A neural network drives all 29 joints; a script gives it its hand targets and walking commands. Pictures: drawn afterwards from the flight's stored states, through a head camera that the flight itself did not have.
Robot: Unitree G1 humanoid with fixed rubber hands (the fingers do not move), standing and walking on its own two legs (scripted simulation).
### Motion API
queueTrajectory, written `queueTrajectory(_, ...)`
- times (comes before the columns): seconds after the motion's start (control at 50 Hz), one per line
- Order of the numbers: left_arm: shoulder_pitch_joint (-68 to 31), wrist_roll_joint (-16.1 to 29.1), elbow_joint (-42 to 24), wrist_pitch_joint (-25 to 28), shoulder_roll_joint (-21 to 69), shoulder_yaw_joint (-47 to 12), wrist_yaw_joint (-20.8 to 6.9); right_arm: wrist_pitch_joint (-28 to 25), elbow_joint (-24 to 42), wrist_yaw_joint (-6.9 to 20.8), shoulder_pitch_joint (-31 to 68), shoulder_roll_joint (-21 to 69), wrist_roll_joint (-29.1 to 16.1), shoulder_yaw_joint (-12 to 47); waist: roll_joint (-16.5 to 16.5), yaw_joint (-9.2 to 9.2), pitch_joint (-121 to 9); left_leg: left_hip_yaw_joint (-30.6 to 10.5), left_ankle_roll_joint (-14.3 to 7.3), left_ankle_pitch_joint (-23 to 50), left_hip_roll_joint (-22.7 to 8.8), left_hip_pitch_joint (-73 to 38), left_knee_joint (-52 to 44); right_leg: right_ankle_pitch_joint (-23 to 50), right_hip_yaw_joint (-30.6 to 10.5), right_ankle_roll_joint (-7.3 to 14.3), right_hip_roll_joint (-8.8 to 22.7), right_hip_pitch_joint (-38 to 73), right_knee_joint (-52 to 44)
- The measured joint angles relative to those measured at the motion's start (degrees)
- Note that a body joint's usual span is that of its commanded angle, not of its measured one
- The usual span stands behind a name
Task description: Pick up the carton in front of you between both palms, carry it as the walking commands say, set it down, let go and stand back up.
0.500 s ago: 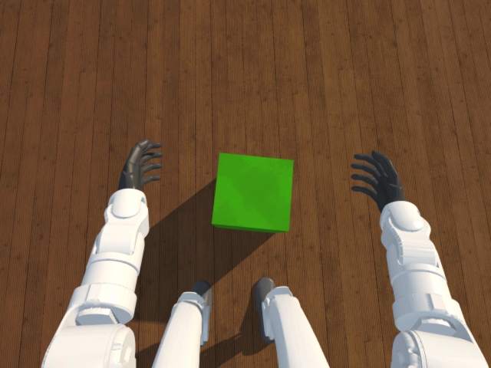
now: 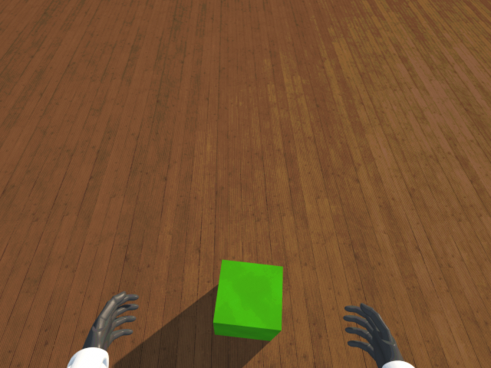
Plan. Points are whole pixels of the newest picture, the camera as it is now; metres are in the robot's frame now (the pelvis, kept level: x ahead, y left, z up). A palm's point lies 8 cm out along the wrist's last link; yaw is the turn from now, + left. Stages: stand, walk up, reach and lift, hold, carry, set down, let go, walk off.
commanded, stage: let go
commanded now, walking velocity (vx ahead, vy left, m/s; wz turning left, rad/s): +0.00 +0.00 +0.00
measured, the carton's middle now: (247, 302) +0.39 -0.06 -0.65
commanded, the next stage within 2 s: stand in 0.54 s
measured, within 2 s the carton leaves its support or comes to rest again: neither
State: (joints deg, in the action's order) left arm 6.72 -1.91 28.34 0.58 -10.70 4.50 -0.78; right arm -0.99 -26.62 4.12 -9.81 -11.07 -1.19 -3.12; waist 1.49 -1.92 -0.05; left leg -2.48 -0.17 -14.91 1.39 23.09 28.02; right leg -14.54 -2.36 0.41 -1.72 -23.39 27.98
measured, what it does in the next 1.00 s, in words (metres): stands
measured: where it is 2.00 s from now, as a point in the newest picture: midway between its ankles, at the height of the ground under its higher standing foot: outside the picture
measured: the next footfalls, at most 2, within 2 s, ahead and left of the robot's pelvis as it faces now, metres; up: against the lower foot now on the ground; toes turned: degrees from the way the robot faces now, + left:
none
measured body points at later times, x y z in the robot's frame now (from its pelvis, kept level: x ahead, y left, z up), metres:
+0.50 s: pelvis +0.00 +0.01 +0.00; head +0.00 +0.01 +0.45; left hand +0.17 +0.24 -0.07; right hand +0.17 -0.23 -0.07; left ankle -0.02 +0.12 -0.74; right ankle -0.02 -0.11 -0.74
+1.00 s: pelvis +0.01 +0.00 +0.00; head +0.02 +0.00 +0.45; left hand +0.14 +0.30 -0.09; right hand +0.16 -0.29 -0.09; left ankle -0.02 +0.12 -0.74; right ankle -0.02 -0.11 -0.74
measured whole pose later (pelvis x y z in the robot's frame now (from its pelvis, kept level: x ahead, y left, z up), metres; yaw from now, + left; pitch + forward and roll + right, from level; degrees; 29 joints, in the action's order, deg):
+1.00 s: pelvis +0.01 +0.00 +0.00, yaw +1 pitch -1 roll +0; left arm 10.6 -2.1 43.7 -0.5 -19.1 2.5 1.2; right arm 0.4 -42.0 -1.2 -10.7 -19.6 2.1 -1.6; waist -1.1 0.3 0.3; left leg -3.3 -0.3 -17.9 1.3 9.7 28.4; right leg -17.3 -1.6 0.7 -1.9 -9.3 27.2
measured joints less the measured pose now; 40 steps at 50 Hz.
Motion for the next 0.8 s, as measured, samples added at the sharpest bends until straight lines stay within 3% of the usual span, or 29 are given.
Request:
queueTrajectory(0.28,6.4,1.6,-3.9,-7.3,-1.6,-2.1,-3.3,7.8,1.8,0.7,-2.2,-1.0,2.2,0.4,-2.0,2.06,5.1,0.7,-1.3,-0.6,0.9,-17.2,-3.0,-0.6,-0.8,-0.9,1.0,17.2,-3.0)
queueTrajectory(0.42,5.6,0.9,-4.6,-9.2,-1.1,-2.1,-3.3,9.7,2.5,0.6,-2.0,-0.7,2.7,0.1,-1.7,2.08,6.9,0.6,-1.1,-1.1,0.7,-19.3,-2.4,-1.0,-0.6,-0.7,0.7,19.3,-2.6)
queueTrajectory(0.54,6.5,1.4,-3.3,-7.6,-1.4,-2.3,-1.7,13.8,5.2,-1.6,-2.1,-1.6,2.9,1.0,-1.0,1.98,6.7,0.9,-0.7,-2.0,0.3,-19.3,-1.0,-2.1,-0.9,-0.3,0.3,18.8,-0.5)
queueTrajectory(0.64,5.9,-0.4,4.1,-4.6,-4.0,-2.6,0.9,7.3,-2.6,-4.3,-1.2,-4.5,3.0,0.7,-1.7,1.91,2.3,0.3,-0.2,-3.2,-0.1,-13.9,2.0,-2.8,-0.2,-0.1,-0.2,14.1,1.3)
queueTrajectory(0.8,5.5,-0.7,10.9,-2.1,-8.0,-1.2,1.7,2.8,-10.4,-4.7,-1.4,-8.0,3.4,0.2,-2.6,2.16,0.5,-0.4,-0.1,-3.4,-0.2,-12.0,2.0,-2.9,0.4,0.2,-0.3,12.6,0.9)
